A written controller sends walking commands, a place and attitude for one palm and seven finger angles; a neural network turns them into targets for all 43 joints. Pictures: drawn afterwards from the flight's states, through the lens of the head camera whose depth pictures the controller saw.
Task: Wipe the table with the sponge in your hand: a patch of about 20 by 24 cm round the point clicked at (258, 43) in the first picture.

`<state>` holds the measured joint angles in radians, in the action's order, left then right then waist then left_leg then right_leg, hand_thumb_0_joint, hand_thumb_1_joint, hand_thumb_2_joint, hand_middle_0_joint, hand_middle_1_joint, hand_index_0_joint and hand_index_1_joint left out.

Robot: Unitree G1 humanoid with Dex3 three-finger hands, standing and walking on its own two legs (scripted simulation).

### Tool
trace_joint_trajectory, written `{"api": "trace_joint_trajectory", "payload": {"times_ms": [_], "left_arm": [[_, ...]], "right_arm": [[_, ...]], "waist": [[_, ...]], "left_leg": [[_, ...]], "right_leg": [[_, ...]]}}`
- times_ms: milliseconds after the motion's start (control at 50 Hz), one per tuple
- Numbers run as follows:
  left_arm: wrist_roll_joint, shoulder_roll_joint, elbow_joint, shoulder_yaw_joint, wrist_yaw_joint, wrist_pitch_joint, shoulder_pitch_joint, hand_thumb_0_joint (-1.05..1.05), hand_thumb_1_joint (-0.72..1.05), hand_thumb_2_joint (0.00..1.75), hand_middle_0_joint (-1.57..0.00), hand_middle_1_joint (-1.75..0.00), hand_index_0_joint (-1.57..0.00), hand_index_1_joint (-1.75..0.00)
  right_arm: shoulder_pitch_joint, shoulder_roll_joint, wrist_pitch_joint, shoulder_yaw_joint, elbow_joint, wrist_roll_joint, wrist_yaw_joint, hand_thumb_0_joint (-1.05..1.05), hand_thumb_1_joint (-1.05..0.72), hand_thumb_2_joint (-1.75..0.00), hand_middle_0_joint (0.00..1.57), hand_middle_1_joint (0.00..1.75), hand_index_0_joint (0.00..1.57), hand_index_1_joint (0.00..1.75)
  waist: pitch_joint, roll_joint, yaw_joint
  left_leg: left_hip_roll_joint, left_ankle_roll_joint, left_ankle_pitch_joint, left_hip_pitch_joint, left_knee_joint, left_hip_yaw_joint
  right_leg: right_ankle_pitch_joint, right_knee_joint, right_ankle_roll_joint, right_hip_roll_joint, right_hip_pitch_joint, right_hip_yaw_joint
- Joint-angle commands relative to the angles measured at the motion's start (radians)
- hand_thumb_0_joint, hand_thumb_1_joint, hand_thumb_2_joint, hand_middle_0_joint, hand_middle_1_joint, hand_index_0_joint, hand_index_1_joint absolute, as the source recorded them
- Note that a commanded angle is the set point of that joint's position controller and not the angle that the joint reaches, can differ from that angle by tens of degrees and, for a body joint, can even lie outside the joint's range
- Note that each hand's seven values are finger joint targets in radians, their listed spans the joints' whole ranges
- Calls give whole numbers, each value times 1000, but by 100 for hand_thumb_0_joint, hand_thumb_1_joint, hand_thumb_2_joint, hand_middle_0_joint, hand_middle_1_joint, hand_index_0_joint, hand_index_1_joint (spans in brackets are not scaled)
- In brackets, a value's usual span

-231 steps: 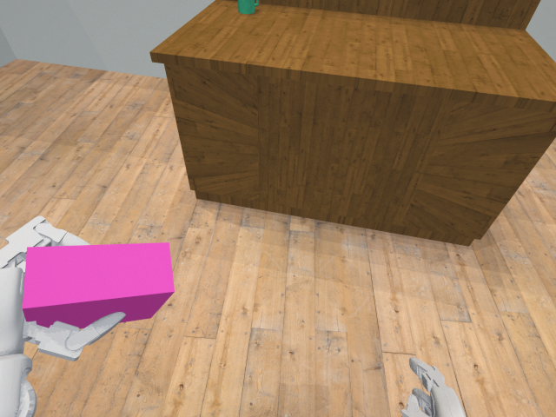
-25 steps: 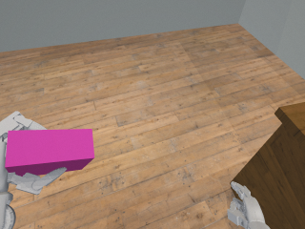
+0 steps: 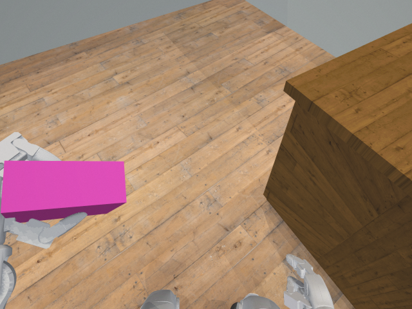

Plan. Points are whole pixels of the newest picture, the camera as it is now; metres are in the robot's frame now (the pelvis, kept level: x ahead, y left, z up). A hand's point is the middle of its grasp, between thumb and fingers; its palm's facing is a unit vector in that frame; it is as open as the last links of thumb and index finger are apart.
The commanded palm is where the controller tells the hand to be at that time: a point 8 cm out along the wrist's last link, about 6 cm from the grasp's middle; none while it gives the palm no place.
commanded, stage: turn to face it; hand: left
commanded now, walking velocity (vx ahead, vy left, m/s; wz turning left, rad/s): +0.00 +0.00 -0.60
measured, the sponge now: (83, 191) +0.25 +0.19 +0.15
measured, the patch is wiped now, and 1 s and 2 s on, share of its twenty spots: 0.00 0.00 0.00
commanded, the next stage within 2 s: none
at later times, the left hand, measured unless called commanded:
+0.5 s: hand (87, 210) +0.21 +0.16 +0.18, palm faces +0.17 -0.89 -0.43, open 10.0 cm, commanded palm +0.18 +0.20 +0.20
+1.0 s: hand (178, 238) +0.18 +0.05 +0.19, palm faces -0.13 -0.88 -0.45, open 10.0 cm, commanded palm +0.16 +0.10 +0.20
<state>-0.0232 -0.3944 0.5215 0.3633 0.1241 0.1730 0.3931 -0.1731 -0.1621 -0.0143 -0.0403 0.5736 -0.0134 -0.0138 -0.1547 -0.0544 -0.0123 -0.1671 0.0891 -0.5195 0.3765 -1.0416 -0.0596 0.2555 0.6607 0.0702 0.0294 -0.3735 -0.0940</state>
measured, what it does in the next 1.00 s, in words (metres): walks backwards, turning right: left foot, then right foot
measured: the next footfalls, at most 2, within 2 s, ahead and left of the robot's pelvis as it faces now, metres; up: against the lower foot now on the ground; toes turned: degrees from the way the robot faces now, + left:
left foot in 0.28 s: +0.01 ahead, +0.14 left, +0.00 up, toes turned -5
right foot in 0.58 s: -0.06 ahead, -0.16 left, +0.00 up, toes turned -27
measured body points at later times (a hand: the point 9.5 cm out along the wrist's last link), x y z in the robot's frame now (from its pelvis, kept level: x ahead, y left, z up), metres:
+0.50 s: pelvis -0.06 -0.01 +0.01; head -0.05 -0.02 +0.46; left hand +0.20 +0.21 +0.21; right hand +0.05 -0.27 -0.07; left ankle -0.03 +0.14 -0.72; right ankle -0.07 -0.13 -0.68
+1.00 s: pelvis -0.13 -0.03 +0.01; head -0.11 -0.04 +0.46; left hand +0.18 +0.10 +0.21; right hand -0.14 -0.35 -0.07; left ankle -0.05 +0.08 -0.72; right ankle -0.10 -0.14 -0.71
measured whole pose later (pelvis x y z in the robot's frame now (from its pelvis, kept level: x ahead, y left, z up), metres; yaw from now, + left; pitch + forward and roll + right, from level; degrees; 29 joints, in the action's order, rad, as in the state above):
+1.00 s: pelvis -0.13 -0.03 +0.01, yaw -36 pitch +0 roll +2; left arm -0.03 -0.40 0.55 0.39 0.14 0.17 0.48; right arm -0.19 -0.27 0.06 0.03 0.54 -0.01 0.04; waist -0.06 0.05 -0.02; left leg -0.04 0.03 -0.27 0.25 -0.53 -0.10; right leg 0.24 0.63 0.03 0.10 -0.45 0.09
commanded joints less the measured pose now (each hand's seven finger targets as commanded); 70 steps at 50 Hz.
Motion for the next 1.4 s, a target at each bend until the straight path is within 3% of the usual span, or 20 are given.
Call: {"api": "trace_joint_trajectory", "payload": {"times_ms": [0,160,240,300,380,520,540,580,600,660,820,900,960,1020,1100,1180,1200,1240,1300,1380], "left_arm": [[-42,-202,265,229,41,79,159,0,10,130,-120,-160,-120,-160],[-37,-170,210,175,51,58,124,0,10,130,-120,-160,-120,-160],[-22,-149,224,122,36,58,33,0,10,130,-120,-160,-120,-160],[13,-179,282,140,29,82,-49,0,10,130,-120,-160,-120,-160],[14,-106,246,57,26,72,-58,0,10,130,-120,-160,-120,-160],[5,-140,191,80,28,66,-95,0,10,130,-120,-160,-120,-160],[5,-158,192,99,28,69,-94,0,10,130,-120,-160,-120,-160],[-12,-224,163,181,44,72,-10,0,10,130,-120,-160,-120,-160],[-33,-242,188,204,44,65,45,0,10,130,-120,-160,-120,-160],[-44,-220,273,236,46,84,147,0,10,130,-120,-160,-120,-160],[-41,-173,198,182,48,59,138,0,10,130,-120,-160,-120,-160],[-31,-161,218,135,43,57,68,0,10,130,-120,-160,-120,-160],[-8,-205,279,161,36,84,-25,0,10,130,-120,-160,-120,-160],[0,-125,221,82,27,81,-8,0,10,130,-120,-160,-120,-160],[-5,-125,235,65,33,79,-42,0,10,130,-120,-160,-120,-160],[-3,-140,207,88,31,73,-82,0,10,130,-120,-160,-120,-160],[1,-171,204,116,36,78,-82,0,10,130,-120,-160,-120,-160],[-29,-227,169,187,48,69,-1,0,10,130,-120,-160,-120,-160],[-47,-205,232,208,52,73,124,0,10,130,-120,-160,-120,-160],[-48,-207,255,216,54,78,141,0,10,130,-120,-160,-120,-160]], "right_arm": [[89,-102,-3,52,-165,8,12,0,-90,-90,20,30,20,30],[90,-146,14,75,-167,6,35,0,-90,-90,20,30,20,30],[37,-165,24,84,-175,5,38,0,-90,-90,20,30,20,30],[85,-168,1,89,-197,12,54,0,-90,-90,20,30,20,30],[53,-173,-32,103,-190,-8,34,0,-90,-90,20,30,20,30],[-10,-186,-88,99,-177,-5,16,0,-90,-90,20,30,20,30],[-15,-177,-87,98,-177,-10,10,0,-90,-90,20,30,20,30],[31,-135,-77,81,-211,-13,14,0,-90,-90,20,30,20,30],[67,-137,-61,91,-205,-14,21,0,-90,-90,20,30,20,30],[88,-102,2,51,-176,1,12,0,-90,-90,20,30,20,30],[89,-148,26,80,-180,0,39,0,-90,-90,20,30,20,30],[47,-160,26,79,-185,-3,43,0,-90,-90,20,30,20,30],[64,-184,6,90,-209,2,59,0,-90,-90,20,30,20,30],[55,-165,-23,96,-197,-6,44,0,-90,-90,20,30,20,30],[4,-178,-70,92,-188,-7,30,0,-90,-90,20,30,20,30],[-9,-180,-93,92,-187,-4,18,0,-90,-90,20,30,20,30],[-11,-167,-91,89,-186,-8,15,0,-90,-90,20,30,20,30],[39,-136,-73,88,-221,-17,23,0,-90,-90,20,30,20,30],[74,-99,-11,51,-188,0,21,0,-90,-90,20,30,20,30],[98,-124,22,70,-181,2,33,0,-90,-90,20,30,20,30]], "waist": [[350,124,-8],[314,181,-29],[297,132,1],[210,-301,-21],[107,-199,-12],[197,-200,-1],[230,-97,-2],[301,337,-26],[309,329,-31],[370,127,-9],[290,206,-24],[292,139,0],[215,-273,-21],[109,-197,-11],[148,-214,5],[200,-182,3],[231,-79,2],[308,379,-32],[347,163,-11],[338,152,-4]], "left_leg": [[62,6,35,157,-135,72],[127,-20,33,-54,302,12],[108,-68,102,-284,624,-9],[-325,-255,110,-191,847,308],[-229,-198,391,-111,725,26],[-177,-89,614,-181,464,-111],[-142,-66,541,-133,327,-123],[72,4,-111,206,-66,-59],[50,-1,-74,202,-161,67],[45,13,38,221,-155,83],[111,-18,61,-22,268,23],[104,-55,162,-241,609,9],[-272,-230,155,-243,836,310],[-234,-236,267,-83,775,114],[-193,-156,588,-173,663,-18],[-151,-87,568,-157,464,-80],[-109,-60,470,-110,338,-102],[90,-5,-87,144,-43,-22],[65,2,39,216,-174,102],[81,0,71,100,32,63]], "right_leg": [[-369,-258,94,-286,281,402],[44,-381,91,-235,83,481],[139,-346,-1,-153,-48,454],[230,370,-106,8,-222,144],[209,442,-131,-64,-201,63],[19,-137,-124,-5,153,-68],[-113,-216,-94,-55,245,-9],[-730,-250,83,-347,387,491],[-661,-269,87,-366,330,524],[-539,-210,101,-300,380,368],[-54,-360,101,-248,116,466],[22,-305,24,-179,35,451],[246,256,-90,27,-200,182],[195,507,-117,-53,-189,119],[187,127,-129,-40,-39,3],[-10,-173,-112,-8,187,-39],[-170,-230,-71,-79,253,51],[-616,-287,78,-336,316,544],[-508,-233,106,-297,384,448],[-357,-294,100,-259,278,402]]}}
